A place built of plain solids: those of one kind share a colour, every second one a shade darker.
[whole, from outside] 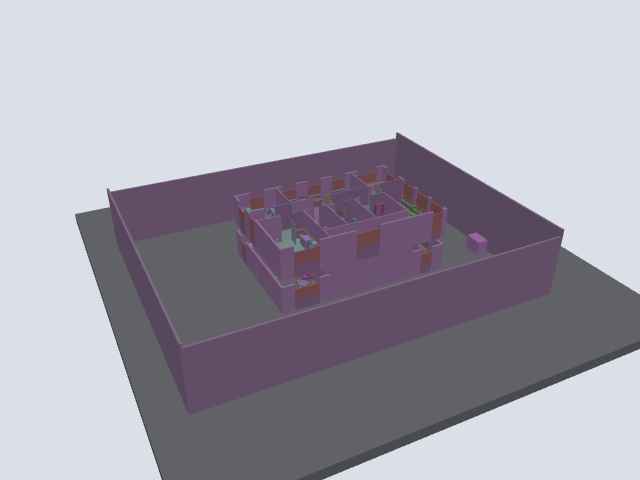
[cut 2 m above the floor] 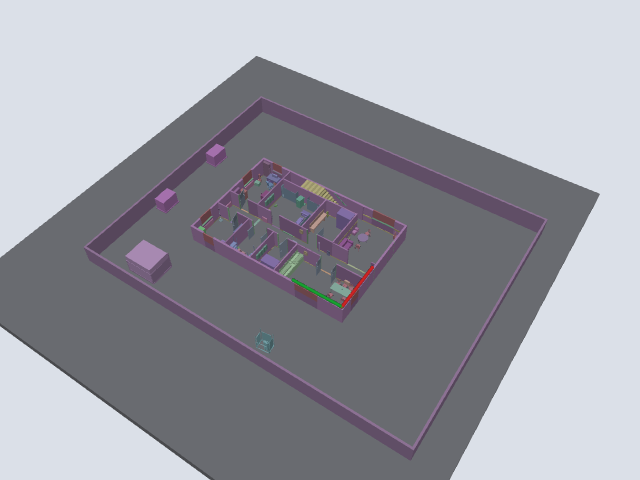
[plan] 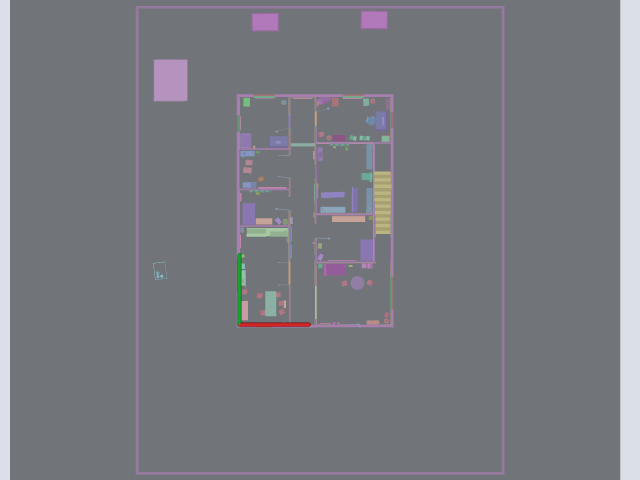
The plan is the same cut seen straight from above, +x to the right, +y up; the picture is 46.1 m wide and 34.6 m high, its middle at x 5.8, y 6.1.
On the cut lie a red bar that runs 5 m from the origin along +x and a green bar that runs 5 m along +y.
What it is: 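A works' own office and amenities block on a factory's ground, two floors round a stairwell, for the staff and hands of a middling works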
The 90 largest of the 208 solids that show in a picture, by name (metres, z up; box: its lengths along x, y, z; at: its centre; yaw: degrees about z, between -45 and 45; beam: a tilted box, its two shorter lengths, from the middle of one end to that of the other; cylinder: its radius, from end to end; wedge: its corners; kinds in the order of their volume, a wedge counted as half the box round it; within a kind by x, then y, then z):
{
 "yard_bound_1": {"box": [0.2, 33.8, 6.05], "at": [-7.39, 6.08, 2.98]},
 "yard_bound_2": {"box": [26.59, 0.2, 6.45], "at": [5.81, -10.72, 3.17]},
 "yard_bound_3": {"box": [26.59, 0.2, 6.75], "at": [5.81, 22.88, 3.33]},
 "yard_bound_4": {"box": [0.2, 33.8, 6.05], "at": [19.0, 6.08, 2.98]},
 "wall_1": {"box": [0.2, 1.56, 3.05], "at": [-0.1, 0.57, 4.97]},
 "wall_2": {"box": [0.2, 2.56, 2.75], "at": [-0.1, 1.07, 1.32]},
 "wall_3": {"box": [0.2, 1.36, 3.05], "at": [-0.1, 3.48, 4.97]},
 "wall_4": {"box": [0.2, 2.41, 1.15], "at": [-0.1, 3.55, 0.53]},
 "wall_5": {"box": [0.2, 2.36, 2.75], "at": [-0.1, 5.92, 1.32]},
 "wall_6": {"box": [0.2, 1.26, 3.05], "at": [-0.1, 6.92, 4.97]},
 "wall_7": {"box": [0.2, 2.65, 2.75], "at": [-0.1, 8.43, 1.32]},
 "wall_8": {"box": [0.2, 1.31, 3.05], "at": [-0.1, 9.7, 4.97]},
 "wall_9": {"box": [0.2, 2.9, 2.75], "at": [-0.1, 11.2, 1.32]},
 "wall_10": {"box": [0.2, 1.26, 2.75], "at": [-0.1, 13.28, 1.32]},
 "wall_11": {"box": [0.2, 1.51, 2.75], "at": [-0.1, 15.85, 1.32]},
 "wall_12": {"box": [0.2, 0.96, 3.05], "at": [-0.1, 16.12, 4.97]},
 "wall_13": {"box": [1.26, 0.2, 3.05], "at": [0.42, -0.1, 4.97]},
 "wall_14": {"box": [1.26, 0.2, 2.75], "at": [0.42, 16.5, 1.32]},
 "wall_15": {"box": [1.41, 0.2, 2.75], "at": [0.5, -0.1, 1.32]},
 "wall_16": {"box": [3.6, 0.06, 3.05], "at": [1.8, 4.12, 4.97]},
 "wall_17": {"box": [3.6, 0.06, 2.75], "at": [1.8, 7.07, 1.32]},
 "wall_18": {"box": [3.6, 0.06, 2.75], "at": [1.8, 7.13, 1.32]},
 "wall_19": {"box": [3.6, 0.06, 2.75], "at": [1.8, 9.72, 1.32]},
 "wall_20": {"box": [3.6, 0.06, 3.05], "at": [1.8, 12.47, 4.97]},
 "wall_21": {"box": [3.6, 0.06, 2.75], "at": [1.8, 12.62, 1.32]},
 "wall_22": {"box": [3.6, 0.06, 2.75], "at": [1.8, 12.68, 1.32]},
 "wall_23": {"box": [1.21, 0.2, 2.75], "at": [3.0, -0.1, 1.32]},
 "wall_24": {"box": [1.06, 0.2, 3.05], "at": [3.08, -0.1, 4.97]},
 "wall_25": {"box": [1.06, 0.2, 2.75], "at": [3.08, 16.5, 1.32]},
 "wall_26": {"box": [0.06, 4.12, 3.05], "at": [3.63, 10.45, 4.97]},
 "wall_27": {"box": [1.9, 0.2, 2.75], "at": [4.55, -0.1, 1.32]},
 "wall_28": {"box": [1.9, 0.2, 2.75], "at": [4.55, 16.5, 1.32]},
 "wall_29": {"box": [1.96, 0.2, 2.75], "at": [6.47, 16.5, 1.32]},
 "wall_30": {"box": [4.2, 0.06, 2.75], "at": [7.6, 4.47, 1.32]},
 "wall_31": {"box": [4.2, 0.06, 3.05], "at": [7.6, 4.47, 4.97]},
 "wall_32": {"box": [4.2, 0.06, 2.75], "at": [7.6, 4.53, 1.32]},
 "wall_33": {"box": [4.2, 0.06, 3.05], "at": [7.6, 6.87, 4.97]},
 "wall_34": {"box": [4.2, 0.06, 2.75], "at": [7.6, 7.92, 1.32]},
 "wall_35": {"box": [4.2, 0.06, 3.05], "at": [7.6, 9.82, 4.97]},
 "wall_36": {"box": [4.2, 0.06, 2.75], "at": [7.6, 13.07, 1.32]},
 "wall_37": {"box": [4.2, 0.06, 3.05], "at": [7.6, 13.07, 4.97]},
 "wall_38": {"box": [4.2, 0.06, 2.75], "at": [7.6, 13.13, 1.32]},
 "wall_39": {"box": [5.6, 0.2, 2.75], "at": [8.3, -0.1, 1.32]},
 "wall_40": {"box": [5.6, 0.2, 3.05], "at": [8.3, -0.1, 4.97]},
 "wall_41": {"box": [0.06, 3.45, 2.75], "at": [9.67, 6.22, 1.32]},
 "wall_42": {"box": [0.06, 5.15, 2.75], "at": [9.67, 10.53, 1.32]},
 "wall_43": {"box": [0.06, 3.45, 3.75], "at": [9.73, 6.22, 1.82]},
 "wall_44": {"box": [0.06, 2.95, 3.05], "at": [9.73, 8.38, 4.97]},
 "wall_45": {"box": [0.06, 5.15, 3.75], "at": [9.73, 10.53, 1.82]},
 "wall_46": {"box": [0.06, 3.25, 3.05], "at": [9.73, 11.47, 4.97]},
 "wall_47": {"box": [2.16, 0.2, 2.75], "at": [10.03, 16.5, 1.32]},
 "wall_48": {"box": [0.2, 1.26, 2.75], "at": [11.0, 0.42, 1.32]},
 "wall_49": {"box": [0.2, 1.26, 3.05], "at": [11.0, 0.42, 4.97]},
 "wall_50": {"box": [0.2, 2.41, 1.05], "at": [11.0, 2.25, 0.47]},
 "wall_51": {"box": [0.2, 2.41, 1.15], "at": [11.0, 2.25, 4.03]},
 "wall_52": {"box": [0.2, 1.06, 2.75], "at": [11.0, 3.98, 1.32]},
 "wall_53": {"box": [0.2, 1.06, 3.05], "at": [11.0, 3.98, 4.97]},
 "wall_54": {"box": [0.2, 2.56, 3.05], "at": [11.0, 5.78, 4.97]},
 "wall_55": {"box": [0.2, 2.36, 1.2], "at": [11.0, 8.22, 4.05]},
 "wall_56": {"box": [0.2, 8.6, 3.75], "at": [11.0, 8.8, 1.82]},
 "wall_57": {"box": [0.2, 3.71, 3.05], "at": [11.0, 11.25, 4.97]},
 "wall_58": {"box": [0.2, 1.06, 2.75], "at": [11.0, 13.62, 1.32]},
 "wall_59": {"box": [0.2, 1.96, 3.05], "at": [11.0, 14.07, 4.97]},
 "wall_60": {"box": [0.2, 1.26, 2.75], "at": [11.0, 15.97, 1.32]},
 "beyond_container_1": {"box": [2.32, 2.93, 2.59], "at": [-4.97, 17.63, 1.24], "yaw": 0.2},
 "beyond_oil_tank_1": {"box": [1.7, 1.17, 1.35], "at": [1.84, 21.8, 0.62], "yaw": 0.2},
 "beyond_oil_tank_2": {"box": [1.8, 1.16, 1.4], "at": [1.85, 21.8, 0.64], "yaw": 0.2},
 "beyond_oil_tank_3": {"box": [1.7, 1.17, 1.35], "at": [9.7, 21.96, 0.62], "yaw": -0.8},
 "beyond_oil_tank_4": {"box": [1.8, 1.16, 1.4], "at": [9.71, 21.96, 0.64], "yaw": -0.8},
 "stair_1": {"box": [1.24, 0.26, 1.72], "at": [10.33, 8.55, 0.81]},
 "stair_2": {"box": [1.24, 0.26, 1.9], "at": [10.33, 8.79, 0.9]},
 "stair_3": {"box": [1.24, 0.26, 2.08], "at": [10.33, 9.02, 0.99]},
 "stair_4": {"box": [1.24, 0.26, 2.27], "at": [10.33, 9.26, 1.08]},
 "stair_5": {"box": [1.24, 0.26, 2.46], "at": [10.33, 9.5, 1.18]},
 "stair_6": {"box": [1.24, 0.26, 2.64], "at": [10.33, 9.73, 1.27]},
 "stair_7": {"box": [1.24, 0.26, 2.83], "at": [10.33, 9.97, 1.36]},
 "stair_8": {"box": [1.24, 0.26, 3.01], "at": [10.33, 10.2, 1.46]},
 "stair_9": {"box": [1.24, 0.26, 3.19], "at": [10.33, 10.44, 1.55]},
 "stair_10": {"box": [1.24, 0.26, 3.38], "at": [10.33, 10.67, 1.64]},
 "stair_11": {"box": [1.24, 0.26, 3.56], "at": [10.33, 10.91, 1.73]},
 "raised_floor_gallery_1": {"box": [2.03, 16.53, 0.25], "at": [4.55, 8.2, 3.58]},
 "raised_floor_drawing_1": {"box": [3.73, 8.48, 0.25], "at": [1.8, 8.32, 3.58]},
 "raised_floor_manager_1": {"box": [5.53, 4.62, 0.25], "at": [8.2, 2.25, 3.58]},
 "wc_cubicles_1": {"box": [0.91, 1.54, 2.08], "at": [0.66, 7.97, 0.99]},
 "wc_cubicles_2": {"box": [0.91, 1.54, 2.08], "at": [9.17, 5.37, 0.99]},
 "cupboard_steel_1": {"box": [0.45, 0.92, 1.88], "at": [5.84, 12.51, 4.59]},
 "cupboard_steel_2": {"box": [0.92, 0.45, 1.88], "at": [7.17, 13.44, 0.89]},
 "kitchenette_1": {"box": [3.0, 0.6, 0.68], "at": [2.01, 6.66, 0.44]},
 "counter_1": {"box": [0.55, 1.4, 0.95], "at": [0.33, 1.01, 0.57]},
 "plan_chest_small_1": {"box": [0.64, 0.92, 1.01], "at": [0.44, 13.27, 0.45]}
}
